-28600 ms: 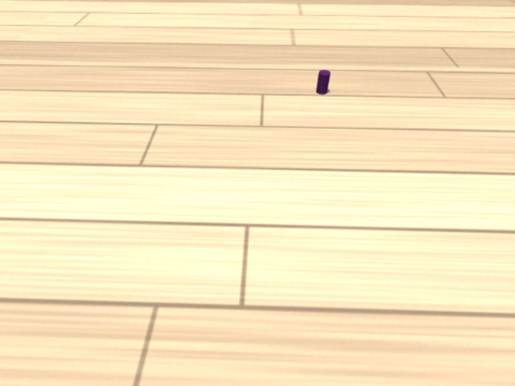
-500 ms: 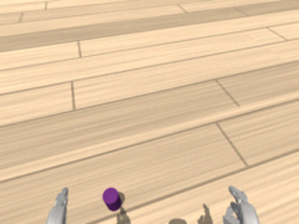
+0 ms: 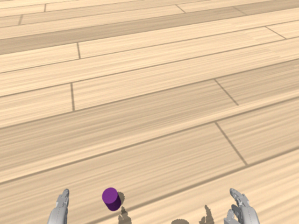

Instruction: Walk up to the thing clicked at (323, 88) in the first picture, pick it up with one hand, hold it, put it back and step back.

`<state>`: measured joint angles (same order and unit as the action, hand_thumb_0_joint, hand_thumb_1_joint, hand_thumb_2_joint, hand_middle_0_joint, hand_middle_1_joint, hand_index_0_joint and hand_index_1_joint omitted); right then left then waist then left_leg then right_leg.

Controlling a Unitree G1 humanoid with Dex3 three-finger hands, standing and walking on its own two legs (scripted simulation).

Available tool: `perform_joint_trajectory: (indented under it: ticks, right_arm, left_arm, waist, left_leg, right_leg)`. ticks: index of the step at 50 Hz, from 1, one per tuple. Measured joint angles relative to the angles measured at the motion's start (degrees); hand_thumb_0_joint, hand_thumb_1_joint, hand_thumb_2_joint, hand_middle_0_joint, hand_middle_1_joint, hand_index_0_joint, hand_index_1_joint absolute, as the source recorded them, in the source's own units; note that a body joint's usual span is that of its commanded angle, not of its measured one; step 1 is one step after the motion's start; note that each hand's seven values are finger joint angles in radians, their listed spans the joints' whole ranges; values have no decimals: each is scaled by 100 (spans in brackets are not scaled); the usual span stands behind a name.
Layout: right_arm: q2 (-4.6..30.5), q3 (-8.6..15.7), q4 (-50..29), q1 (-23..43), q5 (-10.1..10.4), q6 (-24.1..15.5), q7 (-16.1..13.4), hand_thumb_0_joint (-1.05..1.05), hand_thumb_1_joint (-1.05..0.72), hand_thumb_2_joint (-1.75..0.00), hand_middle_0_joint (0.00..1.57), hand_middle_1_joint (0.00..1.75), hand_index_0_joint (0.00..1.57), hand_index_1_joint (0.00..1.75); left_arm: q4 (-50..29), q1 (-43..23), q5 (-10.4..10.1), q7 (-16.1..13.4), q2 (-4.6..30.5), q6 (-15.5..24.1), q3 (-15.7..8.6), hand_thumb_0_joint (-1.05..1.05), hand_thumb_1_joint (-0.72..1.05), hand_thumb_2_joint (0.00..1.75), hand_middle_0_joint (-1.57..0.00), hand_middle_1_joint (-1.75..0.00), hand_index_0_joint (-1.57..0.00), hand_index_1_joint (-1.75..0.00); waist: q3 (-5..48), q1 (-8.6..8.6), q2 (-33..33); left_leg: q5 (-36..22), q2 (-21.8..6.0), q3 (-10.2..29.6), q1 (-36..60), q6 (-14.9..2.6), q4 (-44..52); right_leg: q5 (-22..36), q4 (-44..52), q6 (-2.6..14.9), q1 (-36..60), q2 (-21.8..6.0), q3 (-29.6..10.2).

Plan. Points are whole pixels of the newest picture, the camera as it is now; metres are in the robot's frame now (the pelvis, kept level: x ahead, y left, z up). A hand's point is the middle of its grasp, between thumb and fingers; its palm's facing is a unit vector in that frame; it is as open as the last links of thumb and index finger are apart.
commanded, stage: home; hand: left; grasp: from the side
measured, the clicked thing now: (112, 199) +0.40 +0.23 -0.65
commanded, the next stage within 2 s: stand in 0.80 s
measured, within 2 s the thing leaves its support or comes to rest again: neither
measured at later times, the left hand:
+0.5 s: hand (81, 219) +0.18 +0.19 -0.05, palm faces +0.10 -0.95 -0.29, open 17.6 cm
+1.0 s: hand (81, 220) +0.18 +0.19 -0.05, palm faces +0.11 -0.95 -0.29, open 17.2 cm
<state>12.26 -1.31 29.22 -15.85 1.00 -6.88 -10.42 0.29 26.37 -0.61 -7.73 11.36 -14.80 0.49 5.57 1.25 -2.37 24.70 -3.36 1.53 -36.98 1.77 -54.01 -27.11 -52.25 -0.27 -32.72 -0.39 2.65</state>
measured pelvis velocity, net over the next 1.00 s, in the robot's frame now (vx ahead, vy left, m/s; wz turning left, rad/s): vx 0.01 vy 0.01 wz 0.00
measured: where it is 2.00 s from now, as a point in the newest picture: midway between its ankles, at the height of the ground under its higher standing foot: outside the picture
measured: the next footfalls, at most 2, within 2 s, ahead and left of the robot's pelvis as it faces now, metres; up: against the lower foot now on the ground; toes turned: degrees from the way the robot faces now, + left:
none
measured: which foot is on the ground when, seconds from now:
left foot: down 0.00-1.00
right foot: down 0.00-1.00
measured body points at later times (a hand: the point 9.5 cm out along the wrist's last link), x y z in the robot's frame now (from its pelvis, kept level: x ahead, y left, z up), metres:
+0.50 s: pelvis +0.01 +0.01 +0.00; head +0.04 +0.01 +0.45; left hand +0.17 +0.24 -0.03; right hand +0.17 -0.24 -0.07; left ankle +0.03 +0.14 -0.69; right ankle -0.01 -0.12 -0.69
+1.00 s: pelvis +0.01 +0.01 +0.00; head +0.03 +0.00 +0.45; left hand +0.17 +0.24 -0.03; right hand +0.17 -0.24 -0.07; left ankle +0.03 +0.14 -0.69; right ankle -0.01 -0.12 -0.69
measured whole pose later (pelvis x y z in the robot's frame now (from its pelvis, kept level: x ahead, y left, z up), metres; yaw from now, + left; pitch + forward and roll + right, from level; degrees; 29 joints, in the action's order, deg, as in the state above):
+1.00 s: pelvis +0.01 +0.01 +0.00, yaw +0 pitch +8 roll -2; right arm 11.9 -1.3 29.6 -15.7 0.7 -7.1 -10.6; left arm 0.0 26.0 -0.5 -7.9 11.4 -15.7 0.4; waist 5.7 1.0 -2.1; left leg 25.5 -3.2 1.2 -36.3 1.4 -54.1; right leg -27.6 -51.8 -0.7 -31.9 -0.6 2.3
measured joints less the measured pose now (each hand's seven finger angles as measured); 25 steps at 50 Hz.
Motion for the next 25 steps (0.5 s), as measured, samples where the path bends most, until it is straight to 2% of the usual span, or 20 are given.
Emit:
perform_joint_trajectory:
  ticks: [25]
  right_arm:
    - [-45, 6, 49, 35, -18, -20, -7, 2, -90, -90, 20, 30, 21, 30]
  left_arm:
    - [-41, -1, 7, -3, 5, -37, -21, -1, -57, 4, -5, -6, -5, -5]
  waist:
    - [20, -12, 21]
  left_leg:
    - [113, 9, -28, 68, -37, -23]
  right_leg:
    - [-63, 52, -47, 95, -10, -28]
